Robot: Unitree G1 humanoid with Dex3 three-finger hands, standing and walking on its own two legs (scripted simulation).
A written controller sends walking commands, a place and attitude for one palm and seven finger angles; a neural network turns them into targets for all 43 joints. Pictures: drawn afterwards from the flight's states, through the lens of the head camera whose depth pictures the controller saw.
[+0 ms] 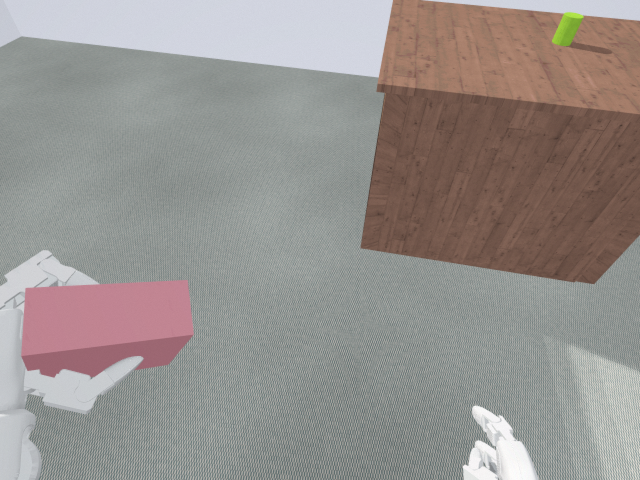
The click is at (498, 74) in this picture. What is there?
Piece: table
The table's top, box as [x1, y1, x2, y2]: [376, 0, 639, 122]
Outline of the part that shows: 393,0 376,91 639,122 639,21 583,15 584,17 571,43 568,46 560,46 554,44 551,40 563,14 562,13 425,0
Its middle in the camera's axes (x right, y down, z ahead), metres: +0.68 -0.61 +1.26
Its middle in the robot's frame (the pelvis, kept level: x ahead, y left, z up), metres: +1.39 -0.61 +0.00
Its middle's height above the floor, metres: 0.77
